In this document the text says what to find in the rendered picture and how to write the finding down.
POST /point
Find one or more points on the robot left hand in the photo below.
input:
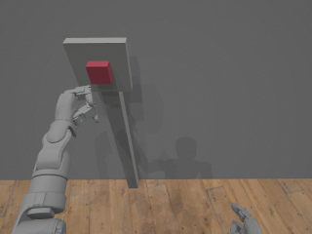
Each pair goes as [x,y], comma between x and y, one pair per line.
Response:
[68,108]

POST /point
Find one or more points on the panel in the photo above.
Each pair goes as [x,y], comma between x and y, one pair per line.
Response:
[115,50]

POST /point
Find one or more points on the button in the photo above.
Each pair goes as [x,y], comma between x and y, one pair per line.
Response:
[99,72]

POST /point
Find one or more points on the robot right hand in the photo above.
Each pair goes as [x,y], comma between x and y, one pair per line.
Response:
[249,226]

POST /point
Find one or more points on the robot left forearm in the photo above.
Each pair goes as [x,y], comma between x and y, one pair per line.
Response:
[46,193]

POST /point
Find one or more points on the robot left upper arm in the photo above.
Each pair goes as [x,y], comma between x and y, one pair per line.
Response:
[42,226]

